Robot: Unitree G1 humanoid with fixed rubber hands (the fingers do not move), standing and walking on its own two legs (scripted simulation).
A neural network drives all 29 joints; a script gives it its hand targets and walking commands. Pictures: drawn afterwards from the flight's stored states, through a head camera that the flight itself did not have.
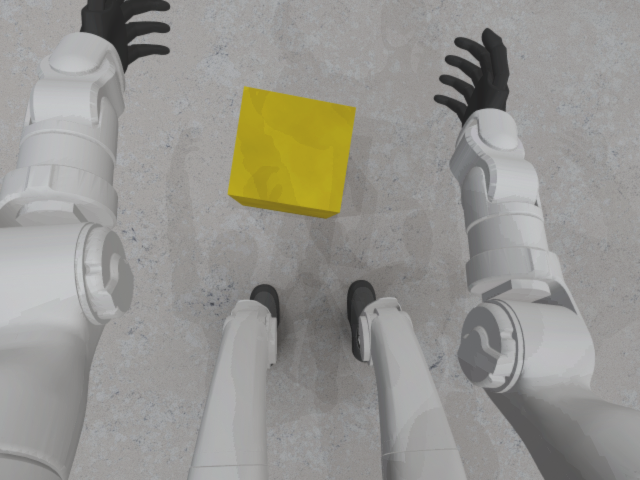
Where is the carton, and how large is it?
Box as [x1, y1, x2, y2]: [228, 86, 355, 218]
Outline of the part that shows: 244,86 228,194 241,204 324,218 339,212 355,107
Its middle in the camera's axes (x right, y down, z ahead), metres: -0.07 -0.17 +0.83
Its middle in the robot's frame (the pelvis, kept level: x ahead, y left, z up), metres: +0.51 +0.03 -0.52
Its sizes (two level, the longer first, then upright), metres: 0.210 0.200 0.250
